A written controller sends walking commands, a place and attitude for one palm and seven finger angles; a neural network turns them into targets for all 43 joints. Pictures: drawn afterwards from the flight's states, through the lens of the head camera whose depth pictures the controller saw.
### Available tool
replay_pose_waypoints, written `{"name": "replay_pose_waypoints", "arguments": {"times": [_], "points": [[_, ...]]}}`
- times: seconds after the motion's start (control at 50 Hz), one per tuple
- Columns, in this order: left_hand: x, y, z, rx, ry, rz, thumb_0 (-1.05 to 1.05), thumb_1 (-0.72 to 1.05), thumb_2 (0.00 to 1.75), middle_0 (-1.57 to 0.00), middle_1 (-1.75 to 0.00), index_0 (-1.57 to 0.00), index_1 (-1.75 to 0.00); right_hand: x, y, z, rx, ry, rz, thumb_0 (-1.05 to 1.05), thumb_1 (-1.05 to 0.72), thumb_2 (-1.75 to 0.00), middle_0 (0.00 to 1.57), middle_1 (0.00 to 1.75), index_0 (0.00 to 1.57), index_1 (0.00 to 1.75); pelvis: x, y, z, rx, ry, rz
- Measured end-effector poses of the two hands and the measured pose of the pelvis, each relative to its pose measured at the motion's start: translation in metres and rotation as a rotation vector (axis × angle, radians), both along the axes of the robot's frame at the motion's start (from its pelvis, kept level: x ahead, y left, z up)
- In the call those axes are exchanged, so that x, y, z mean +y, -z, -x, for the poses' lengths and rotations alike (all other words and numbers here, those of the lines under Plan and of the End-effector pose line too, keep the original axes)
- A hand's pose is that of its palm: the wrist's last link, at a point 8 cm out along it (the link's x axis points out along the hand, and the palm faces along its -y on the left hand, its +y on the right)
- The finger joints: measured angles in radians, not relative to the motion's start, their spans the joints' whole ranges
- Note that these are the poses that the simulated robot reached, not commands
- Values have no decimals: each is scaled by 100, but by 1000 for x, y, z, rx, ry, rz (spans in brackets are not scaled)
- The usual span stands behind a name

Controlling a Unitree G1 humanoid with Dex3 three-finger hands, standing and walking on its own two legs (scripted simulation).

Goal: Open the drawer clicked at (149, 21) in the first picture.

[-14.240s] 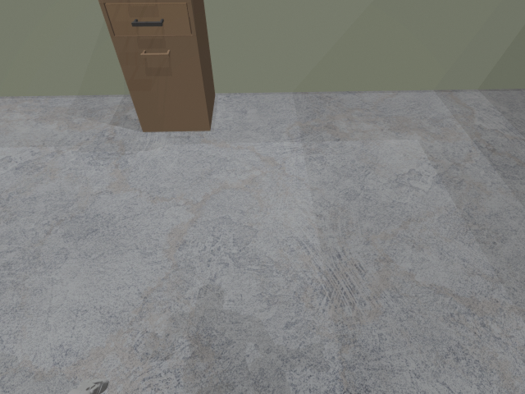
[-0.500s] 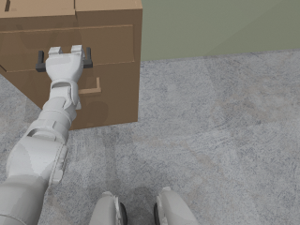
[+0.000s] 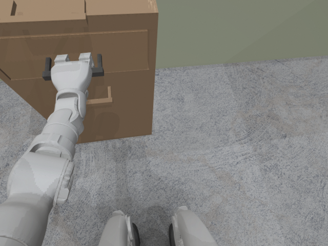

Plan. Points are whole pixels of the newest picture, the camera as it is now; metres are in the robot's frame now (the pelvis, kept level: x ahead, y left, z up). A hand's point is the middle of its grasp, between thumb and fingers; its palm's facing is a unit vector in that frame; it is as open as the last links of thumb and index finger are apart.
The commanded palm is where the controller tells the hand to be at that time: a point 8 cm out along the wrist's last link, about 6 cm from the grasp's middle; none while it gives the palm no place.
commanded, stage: close the thumb around the handle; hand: left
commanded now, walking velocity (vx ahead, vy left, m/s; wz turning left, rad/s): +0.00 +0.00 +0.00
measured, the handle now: (74, 67) +0.57 +0.17 +0.00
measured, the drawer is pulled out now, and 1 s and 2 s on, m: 0.00 0.07 0.19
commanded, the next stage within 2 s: pull the drawer open in 0.24 s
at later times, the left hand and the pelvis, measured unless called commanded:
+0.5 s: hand (78, 89) +0.52 +0.17 -0.02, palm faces -0.05 -0.05 -1.00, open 5.0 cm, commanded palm +0.49 +0.16 +0.02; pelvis +0.00 +0.01 +0.00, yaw -1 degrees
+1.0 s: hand (78, 110) +0.46 +0.17 -0.02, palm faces -0.05 -0.05 -1.00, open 5.0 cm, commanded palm +0.43 +0.15 +0.02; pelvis +0.01 +0.01 +0.02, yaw +0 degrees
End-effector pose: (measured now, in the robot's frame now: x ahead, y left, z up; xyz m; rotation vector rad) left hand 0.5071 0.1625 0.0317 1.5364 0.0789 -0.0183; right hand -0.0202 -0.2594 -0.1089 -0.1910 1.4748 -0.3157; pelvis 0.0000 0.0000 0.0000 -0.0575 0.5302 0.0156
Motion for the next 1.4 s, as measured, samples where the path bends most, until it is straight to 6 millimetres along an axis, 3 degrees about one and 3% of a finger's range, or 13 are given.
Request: {"name": "replay_pose_waypoints", "arguments": {"times": [0.14, 0.28, 0.6, 1.04, 1.4], "points": [[1, 0, -1, -9, -2, 1, 0, 67, 80, -39, -132, -40, -133, 0, 1, -1, -1, -2, 3, 0, -91, -90, 21, 30, 20, 30, 1, 1, 0, 0, 2, 2], [6, 0, -2, -3, -4, 3, 0, 83, 86, -40, -134, -42, -135, 2, 0, 0, 0, 3, 5, 0, -91, -90, 21, 30, 20, 30, 3, 1, 1, 0, 5, 2], [7, 1, 13, -10, 12, 19, 0, 84, 84, -37, -135, -42, -135, 10, -4, -4, 8, 9, -19, 0, -91, -90, 21, 30, 20, 30, 9, -6, -5, -19, 14, 1], [5, 1, 71, -15, 5, 16, 0, 83, 86, -36, -135, -42, -135, 5, -7, -74, -136, -67, -44, 0, -91, -90, 21, 30, 20, 30, 4, -21, -12, -90, 2, -17], [2, 1, 111, -16, -7, 12, 0, 83, 86, -36, -135, -42, -135, 1, -5, -96, -193, -100, -72, 0, -91, -90, 21, 30, 20, 30, -8, -24, -9, -131, -5, -33]]}}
